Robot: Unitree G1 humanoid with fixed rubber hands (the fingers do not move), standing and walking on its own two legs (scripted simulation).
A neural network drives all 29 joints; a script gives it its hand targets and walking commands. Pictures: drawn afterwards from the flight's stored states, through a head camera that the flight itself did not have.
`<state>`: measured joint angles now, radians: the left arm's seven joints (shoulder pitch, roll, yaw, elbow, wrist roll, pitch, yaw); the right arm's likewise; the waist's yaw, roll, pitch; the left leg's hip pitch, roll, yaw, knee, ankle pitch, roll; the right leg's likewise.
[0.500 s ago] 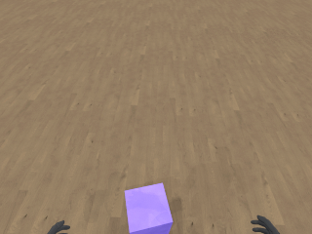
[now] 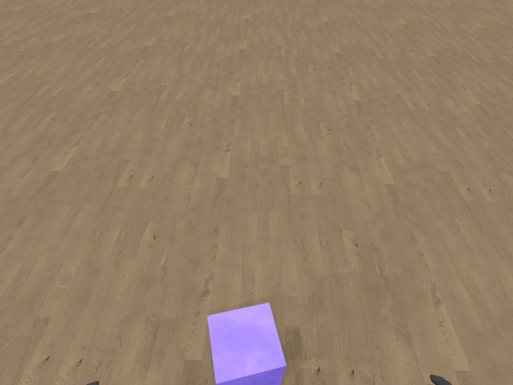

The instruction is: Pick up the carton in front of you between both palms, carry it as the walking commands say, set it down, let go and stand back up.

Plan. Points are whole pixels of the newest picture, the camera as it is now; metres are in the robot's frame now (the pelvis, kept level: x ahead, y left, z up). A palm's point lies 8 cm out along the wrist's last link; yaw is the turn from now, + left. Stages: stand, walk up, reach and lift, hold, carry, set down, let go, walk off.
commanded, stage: stand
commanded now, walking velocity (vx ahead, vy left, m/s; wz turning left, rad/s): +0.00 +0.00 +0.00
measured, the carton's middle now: (244, 352) +0.39 +0.03 -0.65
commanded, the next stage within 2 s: none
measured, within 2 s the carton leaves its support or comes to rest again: neither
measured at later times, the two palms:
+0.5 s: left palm out of the picture +0.08 +0.30 -0.11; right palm out of the picture +0.08 -0.31 -0.09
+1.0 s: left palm out of the picture +0.07 +0.30 -0.11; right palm out of the picture +0.08 -0.32 -0.09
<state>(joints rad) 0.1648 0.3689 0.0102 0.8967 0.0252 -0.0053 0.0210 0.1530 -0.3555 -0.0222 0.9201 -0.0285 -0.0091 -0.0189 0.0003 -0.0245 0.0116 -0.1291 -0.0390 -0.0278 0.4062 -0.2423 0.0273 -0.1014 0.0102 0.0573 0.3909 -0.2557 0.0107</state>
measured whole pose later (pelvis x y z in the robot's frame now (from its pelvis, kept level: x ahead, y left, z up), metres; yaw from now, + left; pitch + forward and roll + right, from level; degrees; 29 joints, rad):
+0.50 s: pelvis -0.01 +0.00 +0.00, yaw +0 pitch -3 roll +0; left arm 0.14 0.39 0.00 0.99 0.02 -0.01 0.01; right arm 0.13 -0.38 -0.01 1.01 -0.02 -0.01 -0.01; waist 0.00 -0.02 0.02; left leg -0.12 -0.03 -0.03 0.36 -0.20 0.02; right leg -0.09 0.01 0.05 0.35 -0.21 0.01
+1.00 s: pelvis -0.02 +0.00 +0.00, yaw +0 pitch -3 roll +0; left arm 0.13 0.39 0.00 1.03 0.01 -0.01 0.01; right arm 0.11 -0.39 0.00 1.04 -0.01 -0.01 -0.01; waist 0.00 -0.01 0.03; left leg -0.11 -0.03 -0.04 0.34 -0.19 0.02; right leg -0.08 0.01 0.05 0.33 -0.20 0.01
